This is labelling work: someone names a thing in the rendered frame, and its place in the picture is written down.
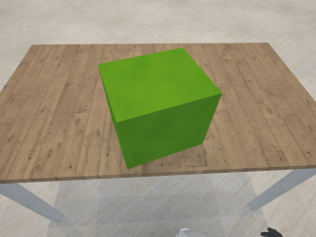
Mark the carton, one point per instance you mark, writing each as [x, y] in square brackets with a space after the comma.
[160, 103]

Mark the table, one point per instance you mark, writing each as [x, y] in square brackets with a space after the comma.
[56, 124]

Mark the robot right hand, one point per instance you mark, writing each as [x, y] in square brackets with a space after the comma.
[271, 233]

